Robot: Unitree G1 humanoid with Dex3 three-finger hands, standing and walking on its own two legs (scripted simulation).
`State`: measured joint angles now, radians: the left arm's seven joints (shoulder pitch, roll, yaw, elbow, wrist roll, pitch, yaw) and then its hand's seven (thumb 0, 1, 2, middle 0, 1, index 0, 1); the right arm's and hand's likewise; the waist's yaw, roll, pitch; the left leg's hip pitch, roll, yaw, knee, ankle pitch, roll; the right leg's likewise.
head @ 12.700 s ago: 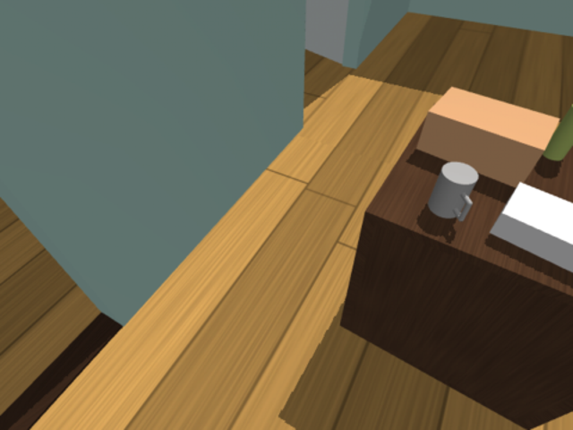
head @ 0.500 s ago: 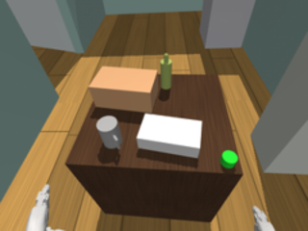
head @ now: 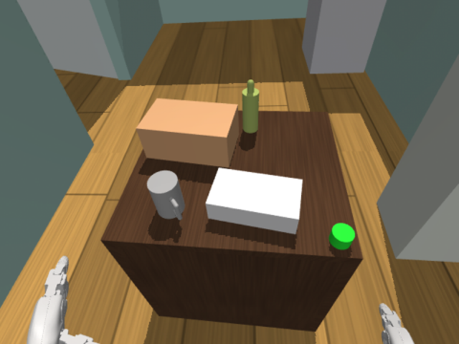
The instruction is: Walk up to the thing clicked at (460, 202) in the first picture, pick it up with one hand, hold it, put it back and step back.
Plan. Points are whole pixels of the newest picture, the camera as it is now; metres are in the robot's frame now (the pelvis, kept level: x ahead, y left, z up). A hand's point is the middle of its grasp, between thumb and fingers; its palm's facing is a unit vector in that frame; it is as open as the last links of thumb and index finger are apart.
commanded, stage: rise first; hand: left
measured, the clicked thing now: (169, 199) +0.48 +0.21 -0.09
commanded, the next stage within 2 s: go down in 0.14 s
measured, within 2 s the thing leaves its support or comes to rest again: neither
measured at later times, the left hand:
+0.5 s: hand (80, 297) +0.20 +0.28 +0.02, palm faces +0.33 -0.90 -0.29, open 17.6 cm
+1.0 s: hand (70, 239) +0.30 +0.33 +0.03, palm faces +0.20 -0.98 -0.02, open 17.6 cm
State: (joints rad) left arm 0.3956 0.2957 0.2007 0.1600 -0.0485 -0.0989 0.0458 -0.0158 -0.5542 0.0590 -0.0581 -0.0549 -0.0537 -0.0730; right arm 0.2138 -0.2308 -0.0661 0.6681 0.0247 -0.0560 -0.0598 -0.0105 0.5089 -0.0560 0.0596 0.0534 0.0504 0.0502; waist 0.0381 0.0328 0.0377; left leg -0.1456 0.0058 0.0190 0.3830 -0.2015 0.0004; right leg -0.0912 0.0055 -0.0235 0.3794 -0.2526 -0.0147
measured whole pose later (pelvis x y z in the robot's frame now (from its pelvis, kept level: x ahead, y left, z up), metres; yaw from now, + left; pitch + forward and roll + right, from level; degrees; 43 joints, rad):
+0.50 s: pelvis -0.01 +0.00 +0.00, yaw +1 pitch -1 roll +0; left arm 0.29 0.29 0.29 0.21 -0.08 -0.20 -0.02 -0.02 -0.59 0.02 -0.07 -0.07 -0.08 -0.07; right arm 0.21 -0.23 -0.11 0.65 0.01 -0.08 -0.05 -0.01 0.51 -0.05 0.06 0.05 0.05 0.05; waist 0.03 0.01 0.02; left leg -0.22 0.00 0.00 0.47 -0.23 0.00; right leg -0.15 0.00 -0.04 0.45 -0.28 -0.01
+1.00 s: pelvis +0.00 +0.02 -0.02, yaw -1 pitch +6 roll -1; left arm -0.14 0.47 0.50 0.73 -0.29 -0.32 -0.42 -0.02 -0.59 0.03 -0.05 -0.06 -0.07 -0.06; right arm 0.22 -0.25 -0.05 0.66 0.03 -0.11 -0.07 -0.01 0.53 -0.05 0.06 0.05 0.05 0.05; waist -0.02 -0.01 -0.07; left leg -0.43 0.01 0.03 0.63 -0.31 0.03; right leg -0.36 0.00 -0.01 0.58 -0.33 0.01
